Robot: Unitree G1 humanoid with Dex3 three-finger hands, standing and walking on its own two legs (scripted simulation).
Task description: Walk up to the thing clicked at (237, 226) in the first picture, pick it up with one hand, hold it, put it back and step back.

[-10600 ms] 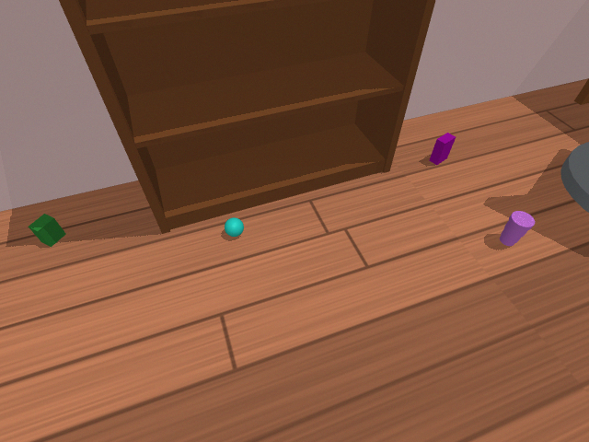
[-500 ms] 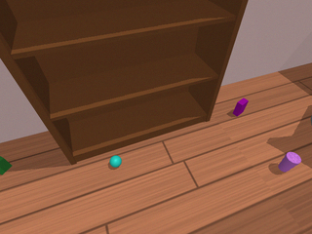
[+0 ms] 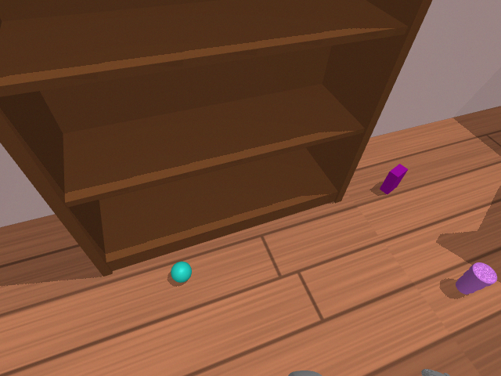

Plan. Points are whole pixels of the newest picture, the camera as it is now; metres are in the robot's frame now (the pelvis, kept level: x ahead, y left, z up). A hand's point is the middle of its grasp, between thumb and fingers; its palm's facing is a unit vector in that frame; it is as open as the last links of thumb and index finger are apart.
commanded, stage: walk up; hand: left
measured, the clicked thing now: (181, 271) +0.61 +0.27 -0.72
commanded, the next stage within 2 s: none
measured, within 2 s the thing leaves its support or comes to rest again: neither
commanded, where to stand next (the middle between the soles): +0.26 -0.01 m, yaw +1 degrees
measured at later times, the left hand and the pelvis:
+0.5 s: hand (101, 349) +0.19 +0.27 -0.13, palm faces +0.00 -0.91 -0.41, open 7.4 cm; pelvis +0.16 -0.01 +0.00, yaw +1 degrees
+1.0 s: hand (121, 303) +0.28 +0.27 -0.15, palm faces -0.03 -0.93 -0.36, open 7.4 cm; pelvis +0.22 +0.00 +0.00, yaw +0 degrees
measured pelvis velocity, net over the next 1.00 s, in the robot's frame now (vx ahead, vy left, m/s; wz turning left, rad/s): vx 0.22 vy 0.00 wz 0.00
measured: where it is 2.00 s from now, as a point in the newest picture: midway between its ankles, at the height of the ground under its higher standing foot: outside the picture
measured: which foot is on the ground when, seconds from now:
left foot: down 0.00-0.26, up 0.28-0.54, down 0.56-1.00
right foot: up 0.00-0.22, down 0.24-1.00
